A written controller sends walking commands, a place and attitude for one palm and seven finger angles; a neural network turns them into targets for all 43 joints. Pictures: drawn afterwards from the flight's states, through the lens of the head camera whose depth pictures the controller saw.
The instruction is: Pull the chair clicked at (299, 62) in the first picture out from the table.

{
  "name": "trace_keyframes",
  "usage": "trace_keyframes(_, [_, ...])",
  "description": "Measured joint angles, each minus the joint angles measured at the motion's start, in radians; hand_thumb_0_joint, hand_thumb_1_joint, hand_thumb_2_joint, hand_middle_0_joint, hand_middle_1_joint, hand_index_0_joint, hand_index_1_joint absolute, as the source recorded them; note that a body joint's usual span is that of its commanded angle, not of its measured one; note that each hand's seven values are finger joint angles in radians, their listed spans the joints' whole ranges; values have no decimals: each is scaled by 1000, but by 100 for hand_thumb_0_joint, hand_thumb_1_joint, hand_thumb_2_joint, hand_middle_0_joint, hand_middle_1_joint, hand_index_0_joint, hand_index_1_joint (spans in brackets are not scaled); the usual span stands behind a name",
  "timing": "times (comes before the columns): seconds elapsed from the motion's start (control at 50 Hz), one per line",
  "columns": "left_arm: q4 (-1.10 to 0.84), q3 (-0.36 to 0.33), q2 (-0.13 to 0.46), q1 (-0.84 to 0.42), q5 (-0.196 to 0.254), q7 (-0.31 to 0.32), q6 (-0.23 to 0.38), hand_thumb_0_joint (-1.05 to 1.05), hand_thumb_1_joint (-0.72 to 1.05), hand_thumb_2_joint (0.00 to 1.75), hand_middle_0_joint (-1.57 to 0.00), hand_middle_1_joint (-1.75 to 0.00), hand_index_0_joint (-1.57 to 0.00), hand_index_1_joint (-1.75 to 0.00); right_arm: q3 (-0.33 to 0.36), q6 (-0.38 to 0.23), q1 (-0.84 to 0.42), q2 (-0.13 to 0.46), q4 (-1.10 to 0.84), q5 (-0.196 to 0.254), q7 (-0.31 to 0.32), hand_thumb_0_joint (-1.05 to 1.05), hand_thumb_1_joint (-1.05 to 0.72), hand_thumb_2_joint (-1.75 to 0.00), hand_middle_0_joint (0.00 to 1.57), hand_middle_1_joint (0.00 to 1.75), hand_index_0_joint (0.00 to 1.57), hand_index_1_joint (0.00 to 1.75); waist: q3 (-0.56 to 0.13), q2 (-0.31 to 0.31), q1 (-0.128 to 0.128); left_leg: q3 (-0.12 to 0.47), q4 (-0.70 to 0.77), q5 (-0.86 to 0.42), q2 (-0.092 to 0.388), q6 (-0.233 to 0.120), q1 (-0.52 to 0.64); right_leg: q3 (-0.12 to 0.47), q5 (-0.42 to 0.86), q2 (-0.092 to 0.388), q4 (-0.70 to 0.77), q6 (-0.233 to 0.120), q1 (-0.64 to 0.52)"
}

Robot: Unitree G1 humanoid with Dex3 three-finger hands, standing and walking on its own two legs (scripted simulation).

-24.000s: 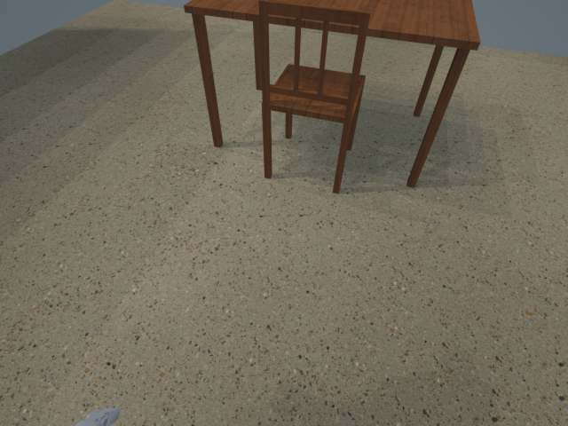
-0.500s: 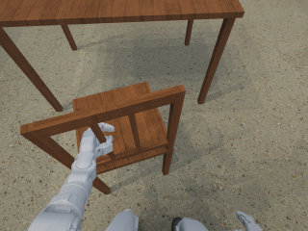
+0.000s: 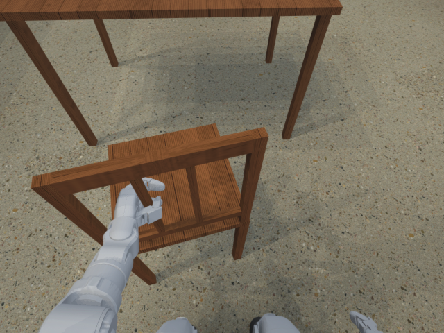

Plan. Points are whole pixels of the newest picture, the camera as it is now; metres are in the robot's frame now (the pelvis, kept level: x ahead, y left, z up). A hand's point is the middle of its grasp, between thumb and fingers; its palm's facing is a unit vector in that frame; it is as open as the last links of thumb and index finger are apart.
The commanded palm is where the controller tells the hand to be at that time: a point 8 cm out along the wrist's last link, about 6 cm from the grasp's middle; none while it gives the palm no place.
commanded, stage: stop walking, hand still on the chair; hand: left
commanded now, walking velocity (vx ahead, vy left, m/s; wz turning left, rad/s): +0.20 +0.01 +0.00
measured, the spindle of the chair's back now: (150, 207) +0.37 +0.16 -0.09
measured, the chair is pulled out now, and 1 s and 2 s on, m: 0.55 0.66 0.66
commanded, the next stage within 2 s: open the thumb and straighten the fingers in 1.20 s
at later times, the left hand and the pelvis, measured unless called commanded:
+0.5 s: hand (145, 263) +0.24 +0.15 -0.06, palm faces +0.05 -0.98 -0.17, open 5.1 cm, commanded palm +0.23 +0.19 -0.04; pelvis -0.01 +0.00 +0.01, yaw -1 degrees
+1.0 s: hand (144, 261) +0.25 +0.15 -0.06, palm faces +0.08 -0.98 -0.17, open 5.1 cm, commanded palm +0.23 +0.20 -0.04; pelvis +0.03 +0.00 +0.02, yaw -1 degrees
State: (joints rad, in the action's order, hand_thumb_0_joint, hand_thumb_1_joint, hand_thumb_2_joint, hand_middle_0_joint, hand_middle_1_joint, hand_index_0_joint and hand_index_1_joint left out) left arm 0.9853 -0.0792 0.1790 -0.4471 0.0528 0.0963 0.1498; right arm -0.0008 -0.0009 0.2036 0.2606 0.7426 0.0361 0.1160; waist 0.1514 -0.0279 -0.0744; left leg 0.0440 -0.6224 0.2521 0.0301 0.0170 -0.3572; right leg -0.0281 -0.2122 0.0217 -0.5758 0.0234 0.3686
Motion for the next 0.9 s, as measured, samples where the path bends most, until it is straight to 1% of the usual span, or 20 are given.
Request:
trace_keyframes(0.02, [-22,6,1,11,0,3,-12,3,73,80,-32,-120,-50,-145,0,1,-1,0,-6,0,4,1,-90,-89,20,30,21,30,9,16,3,-9,7,-12,-9,-1,9,8,5,9,-1,5,-4])
trace_keyframes(0.06, [-49,21,0,40,4,7,-24,3,73,80,-31,-120,-50,-145,-1,5,10,-1,-25,1,4,1,-90,-89,20,30,21,30,10,32,16,-24,23,-11,-11,-2,25,21,-3,12,3,7,-9])
trace_keyframes(0.1, [-68,35,-8,73,5,8,-32,3,73,80,-30,-120,-50,-145,-5,5,28,-4,-41,0,2,1,-90,-89,20,30,21,30,0,28,24,-24,37,-15,-4,-4,33,18,-49,7,8,3,-16])
trace_keyframes(0.16, [-92,50,-18,130,1,5,-33,3,74,80,-29,-120,-50,-145,-13,5,47,-18,-46,1,-4,1,-90,-89,20,30,21,30,-18,25,35,-22,53,-24,1,-8,50,14,-43,2,35,3,-38])
trace_keyframes(0.22, [-101,63,-27,188,-4,1,-25,3,73,80,-29,-121,-50,-145,-21,8,58,-33,-36,-4,-9,1,-90,-89,20,30,21,30,-45,24,40,-22,51,12,1,-15,64,13,-39,1,53,1,-60])
trace_keyframes(0.28, [-116,72,-35,245,-7,-2,-22,3,73,81,-29,-121,-50,-145,-25,7,62,-41,-28,-11,-9,1,-90,-89,20,30,21,30,-74,17,42,-23,52,43,-1,-24,74,16,-69,1,57,-4,-70])
trace_keyframes(0.38, [-173,84,-35,325,-8,-10,-26,3,72,82,-30,-121,-50,-145,-29,-6,62,-56,-33,-15,-6,1,-90,-89,20,30,21,30,-92,8,47,-33,74,-18,-2,-23,98,34,-105,-3,30,-4,-71])
trace_keyframes(0.48, [-202,85,-32,375,-12,-16,-21,3,71,83,-32,-121,-50,-145,-39,-10,67,-74,-28,-13,-15,1,-90,-89,20,30,21,30,-102,9,56,-24,63,-7,-7,-15,115,40,-10,-5,46,1,-98])
trace_keyframes(0.56, [-236,79,-36,417,-21,-14,-10,3,71,85,-33,-122,-50,-145,-36,-26,62,-67,-15,-20,-19,1,-90,-89,20,30,21,30,-114,7,63,-24,67,6,-7,-12,115,42,43,-7,73,-2,-104])
trace_keyframes(0.74, [-341,92,-43,518,-30,-8,18,3,70,85,-34,-123,-50,-145,-14,-57,51,-31,-21,-19,-8,1,-90,-89,20,30,21,30,-116,12,69,-34,141,-18,-12,-3,139,52,41,0,123,6,-116])
trace_keyframes(0.9, [-405,101,-38,569,-23,-3,10,4,71,86,-34,-123,-50,-145,-14,-62,8,-37,-38,-18,-8,2,-90,-89,20,30,21,30,-106,20,73,-32,172,-16,-17,0,168,49,26,4,132,5,-136])
